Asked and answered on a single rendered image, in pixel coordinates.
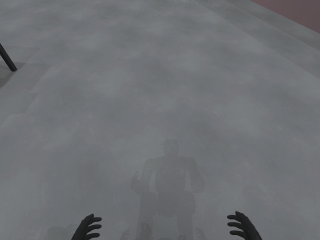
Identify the left robot hand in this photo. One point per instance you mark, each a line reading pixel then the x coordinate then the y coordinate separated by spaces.
pixel 84 228

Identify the right robot hand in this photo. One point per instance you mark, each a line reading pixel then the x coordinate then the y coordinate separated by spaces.
pixel 249 231

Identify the table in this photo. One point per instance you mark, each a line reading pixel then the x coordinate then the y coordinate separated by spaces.
pixel 7 59

